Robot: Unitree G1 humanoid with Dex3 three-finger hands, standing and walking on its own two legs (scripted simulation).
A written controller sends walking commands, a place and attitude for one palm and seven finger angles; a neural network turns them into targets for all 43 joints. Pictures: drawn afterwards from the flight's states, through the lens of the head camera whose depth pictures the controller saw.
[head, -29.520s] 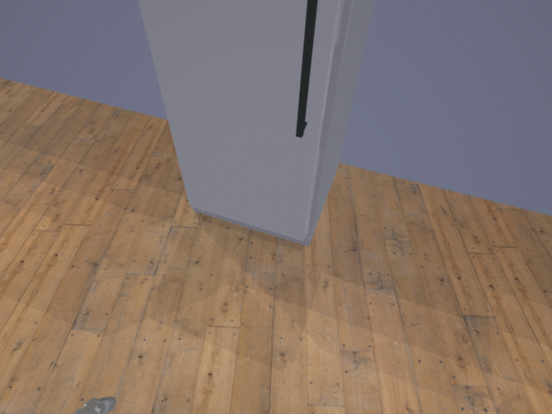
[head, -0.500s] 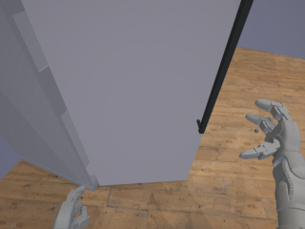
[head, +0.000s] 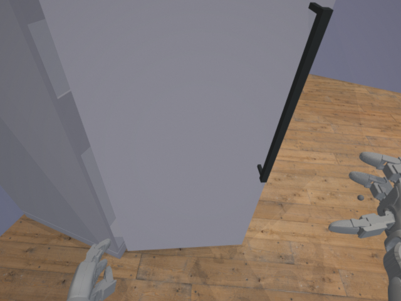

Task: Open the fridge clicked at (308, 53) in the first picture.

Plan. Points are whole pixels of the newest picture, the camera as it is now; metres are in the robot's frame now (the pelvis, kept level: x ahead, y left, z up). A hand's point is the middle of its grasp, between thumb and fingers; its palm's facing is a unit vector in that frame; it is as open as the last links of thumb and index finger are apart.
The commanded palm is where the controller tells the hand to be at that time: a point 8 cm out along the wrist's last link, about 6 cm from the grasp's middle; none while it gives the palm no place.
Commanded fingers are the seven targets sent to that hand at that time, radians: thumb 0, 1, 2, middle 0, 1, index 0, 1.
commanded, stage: draw the hand back to the body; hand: right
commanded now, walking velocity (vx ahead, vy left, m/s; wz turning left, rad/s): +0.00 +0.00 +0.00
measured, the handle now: (282, 113) +0.52 -0.20 +0.14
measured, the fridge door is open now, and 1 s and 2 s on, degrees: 64 64 64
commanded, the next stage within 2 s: step back with the hand held close in 1.00 s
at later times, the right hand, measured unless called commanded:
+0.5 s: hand (385, 208) +0.23 -0.29 +0.16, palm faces +0.46 +0.82 -0.35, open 10.0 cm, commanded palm +0.18 -0.32 +0.18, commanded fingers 0.00 -0.72 -0.81 0.21 0.41 0.21 0.41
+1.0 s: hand (395, 219) +0.21 -0.29 +0.16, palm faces +0.49 +0.80 -0.36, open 7.5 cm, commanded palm +0.16 -0.32 +0.18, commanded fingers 0.00 -0.90 -0.90 0.20 0.30 0.20 0.30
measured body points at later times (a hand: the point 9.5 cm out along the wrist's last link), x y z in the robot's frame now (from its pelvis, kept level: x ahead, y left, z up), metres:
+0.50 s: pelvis +0.02 -0.02 +0.01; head +0.00 +0.00 +0.46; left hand +0.21 +0.20 -0.07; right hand +0.20 -0.33 +0.18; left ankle +0.01 +0.10 -0.73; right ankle +0.02 -0.13 -0.73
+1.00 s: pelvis +0.02 -0.01 +0.01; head +0.00 +0.00 +0.46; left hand +0.21 +0.20 -0.07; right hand +0.18 -0.33 +0.18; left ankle +0.01 +0.10 -0.73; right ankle +0.02 -0.13 -0.73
